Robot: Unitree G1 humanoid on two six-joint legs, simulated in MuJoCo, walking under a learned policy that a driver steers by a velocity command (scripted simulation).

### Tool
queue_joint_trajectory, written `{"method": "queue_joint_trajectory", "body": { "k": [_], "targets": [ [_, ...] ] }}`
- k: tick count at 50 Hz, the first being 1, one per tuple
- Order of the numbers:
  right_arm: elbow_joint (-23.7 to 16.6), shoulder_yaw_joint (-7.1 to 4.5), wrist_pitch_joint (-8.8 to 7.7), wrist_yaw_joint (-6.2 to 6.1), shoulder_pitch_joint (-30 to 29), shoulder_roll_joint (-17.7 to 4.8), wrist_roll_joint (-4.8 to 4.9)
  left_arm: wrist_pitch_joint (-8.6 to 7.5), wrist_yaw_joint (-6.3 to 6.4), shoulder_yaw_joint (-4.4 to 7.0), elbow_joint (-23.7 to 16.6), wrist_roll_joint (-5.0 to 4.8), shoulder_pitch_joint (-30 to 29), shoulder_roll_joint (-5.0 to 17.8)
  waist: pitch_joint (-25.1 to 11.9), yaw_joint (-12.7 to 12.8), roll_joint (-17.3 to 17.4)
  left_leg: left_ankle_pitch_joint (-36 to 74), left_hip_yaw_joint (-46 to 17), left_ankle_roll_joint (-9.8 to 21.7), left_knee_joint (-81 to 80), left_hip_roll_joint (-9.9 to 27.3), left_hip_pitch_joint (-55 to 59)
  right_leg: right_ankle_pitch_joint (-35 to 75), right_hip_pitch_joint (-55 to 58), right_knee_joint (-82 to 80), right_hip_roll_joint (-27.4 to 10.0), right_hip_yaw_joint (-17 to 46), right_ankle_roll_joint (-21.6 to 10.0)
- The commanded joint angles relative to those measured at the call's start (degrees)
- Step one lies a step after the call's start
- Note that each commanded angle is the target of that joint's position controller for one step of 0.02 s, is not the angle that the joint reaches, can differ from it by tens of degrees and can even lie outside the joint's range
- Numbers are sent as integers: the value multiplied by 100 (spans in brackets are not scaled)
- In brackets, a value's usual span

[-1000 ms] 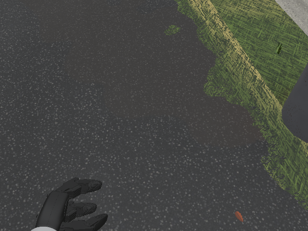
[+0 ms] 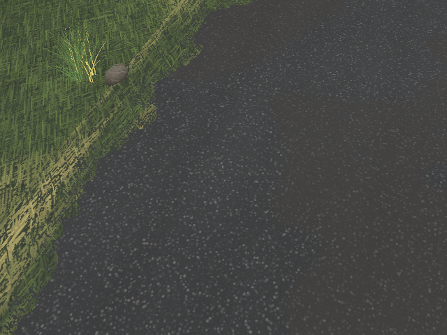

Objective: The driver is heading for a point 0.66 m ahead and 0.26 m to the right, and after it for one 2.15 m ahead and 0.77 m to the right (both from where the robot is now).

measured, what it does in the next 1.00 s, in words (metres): walks ahead, turning right: left foot, then right foot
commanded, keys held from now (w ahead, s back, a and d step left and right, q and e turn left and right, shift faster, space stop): w+e+shift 0.80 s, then w+q+shift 0.20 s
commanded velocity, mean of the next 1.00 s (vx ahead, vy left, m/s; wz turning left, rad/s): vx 1.00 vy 0.00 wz -0.78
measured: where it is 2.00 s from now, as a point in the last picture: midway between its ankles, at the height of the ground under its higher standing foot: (395, 76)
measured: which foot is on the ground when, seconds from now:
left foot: up 0.00-0.38, down 0.40-0.84, up 0.86-1.00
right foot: down 0.00-0.40, up 0.42-0.82, down 0.84-1.00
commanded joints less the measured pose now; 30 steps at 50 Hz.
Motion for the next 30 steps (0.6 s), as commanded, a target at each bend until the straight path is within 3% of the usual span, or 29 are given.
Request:
{"method": "queue_joint_trajectory", "body": {
  "k": [1,2,3,5,6,7,9,11,14,16,17,18,19,20,21,22,23,24,26,28,30],
  "targets": [
    [-1298,149,-390,108,-677,-402,70,128,78,511,121,52,1570,1253,-1289,503,-729,-84,-1311,-129,4128,270,-5352,-1888,4882,-2067,-2111,5517,-1703],
    [-1314,138,-442,163,-999,-578,34,111,94,449,169,20,1465,945,-782,341,218,367,-1313,-84,3491,559,-5104,-1950,3982,-2244,-2004,5005,-1441],
    [-1345,169,-428,170,-1110,-523,-29,81,107,402,241,32,1383,772,-272,60,763,478,-1167,-95,2909,755,-4748,-1408,2982,-2382,-1744,4456,-1161],
    [-1495,260,-173,213,-1176,-369,-215,-52,179,346,312,-2,1333,776,161,-299,689,308,-1051,-304,2228,1010,-4288,-804,1722,-2518,-1240,3719,-981],
    [-1544,299,-48,227,-1181,-297,-232,-117,157,344,295,-37,1306,813,234,-363,545,276,-912,-366,1826,1101,-4110,-780,1270,-2623,-1001,3378,-901],
    [-1715,339,13,248,-1438,-290,-210,-177,138,376,251,-42,1309,949,360,-335,312,390,-740,-437,1253,1155,-3948,-462,831,-2763,-883,3214,-934],
    [-2051,401,4,305,-2270,-259,-87,-217,143,405,227,-59,1417,940,579,-68,113,1285,-496,-558,-12,1162,-3653,276,426,-2939,-648,2909,-801],
    [-2185,461,-15,345,-2728,-110,7,-209,129,457,244,-132,1615,988,438,254,-82,2334,-347,-539,-1118,973,-3237,1208,669,-2787,-436,2695,-471],
    [-2286,444,-45,307,-3021,-181,80,-173,130,537,291,-148,1915,1129,78,579,-339,2744,-355,-434,-1883,699,-3152,2399,1805,-2364,-598,2875,-259],
    [-2295,401,-88,259,-2872,-297,89,-153,200,573,221,-121,1738,1195,-107,433,-412,2511,-498,-354,-2522,560,-2587,2909,2191,-1871,-656,2959,-73],
    [-2178,303,-105,206,-2492,-521,92,-170,213,596,183,-104,1655,1308,-446,244,-389,2179,-524,-291,-2610,420,-1961,3621,2346,-1326,-666,2987,61],
    [-1986,173,-131,132,-1714,-790,137,-189,195,637,142,-60,1487,1517,-954,-194,-407,1702,-554,-223,-2588,381,-1096,3995,2372,-368,-628,2944,170],
    [-1700,34,-165,34,-504,-1054,117,-242,166,641,37,-38,1102,1530,-1516,-889,-371,1309,-818,-105,-2422,770,288,3457,1714,978,-438,2847,267],
    [-1492,-147,-172,-97,849,-1464,-43,-319,170,447,-148,-9,967,805,-2377,-1289,417,-734,-2053,59,-2371,2116,1696,814,824,2874,-177,2363,208],
    [-1542,-247,-132,-48,339,-1907,-198,-294,163,216,-532,-339,1776,144,-3179,-455,2450,-1797,-5528,771,-3561,3688,2692,-2225,-872,4453,297,1674,423],
    [-1639,-267,-56,-7,-247,-1360,-122,-150,230,217,-339,-151,1425,653,-2451,-498,1459,-2968,-5577,871,-3803,3336,2024,-1535,-1659,4797,-339,1453,320],
    [-1639,-123,-47,15,-552,-765,-49,-83,184,280,-334,0,773,873,-1495,-614,655,-2235,-4306,707,-3775,2923,1160,-1033,-1738,4504,-564,1287,358],
    [-1479,-68,-48,46,-571,-546,-54,-35,106,294,-376,58,502,848,-932,-547,142,-967,-3391,610,-3812,2683,444,-857,-1608,4245,-733,1221,408],
    [-1095,-39,-119,45,-278,-452,-3,114,-69,233,-560,165,249,557,-383,-341,343,258,-2195,417,-4017,2345,-353,-855,-1480,4010,-1009,1209,478],
    [-827,-15,-222,140,-128,-288,138,247,-142,143,-819,150,-28,326,-179,-166,513,1113,-1526,304,-4185,2312,-526,-807,-1730,3927,-1190,1149,496],
    [-756,-24,-288,186,-269,-326,175,296,-207,82,-1097,162,-384,315,-32,-25,544,1869,-760,212,-4437,2210,-817,-298,-1784,3681,-1225,1013,529]
  ]
}}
